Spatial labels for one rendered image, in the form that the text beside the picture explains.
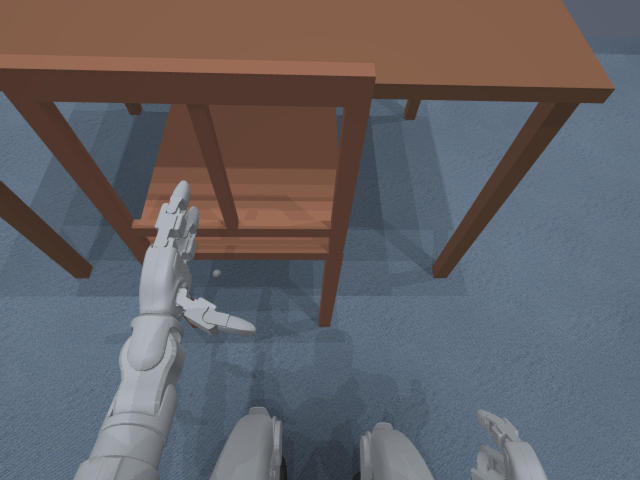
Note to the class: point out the left robot thigh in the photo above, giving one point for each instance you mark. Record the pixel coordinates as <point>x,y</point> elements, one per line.
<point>253,447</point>

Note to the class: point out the left robot hand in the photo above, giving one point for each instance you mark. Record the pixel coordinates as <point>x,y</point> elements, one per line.
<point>165,269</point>

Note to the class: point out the chair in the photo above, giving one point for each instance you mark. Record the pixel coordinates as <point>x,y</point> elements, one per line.
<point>256,140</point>

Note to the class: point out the robot left forearm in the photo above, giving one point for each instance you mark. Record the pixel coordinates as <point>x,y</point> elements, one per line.
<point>135,430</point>

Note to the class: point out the right robot thigh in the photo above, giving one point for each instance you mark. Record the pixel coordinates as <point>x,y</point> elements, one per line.
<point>387,454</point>

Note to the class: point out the table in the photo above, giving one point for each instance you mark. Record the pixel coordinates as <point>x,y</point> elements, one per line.
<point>462,50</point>

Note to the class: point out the right robot hand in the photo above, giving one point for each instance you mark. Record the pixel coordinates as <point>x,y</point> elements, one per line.
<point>518,462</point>

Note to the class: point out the robot thigh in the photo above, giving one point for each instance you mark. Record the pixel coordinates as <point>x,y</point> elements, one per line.
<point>253,447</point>
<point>387,454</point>

